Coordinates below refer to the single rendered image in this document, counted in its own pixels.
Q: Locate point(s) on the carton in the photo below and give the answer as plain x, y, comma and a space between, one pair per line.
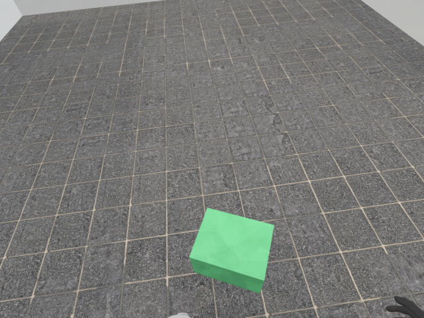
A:
232, 249

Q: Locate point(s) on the robot right hand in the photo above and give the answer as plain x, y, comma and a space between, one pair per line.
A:
408, 307

